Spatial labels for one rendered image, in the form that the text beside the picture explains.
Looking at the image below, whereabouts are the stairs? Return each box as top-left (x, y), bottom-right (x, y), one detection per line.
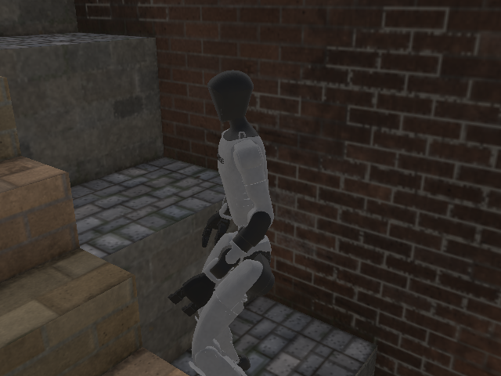
top-left (0, 76), bottom-right (189, 376)

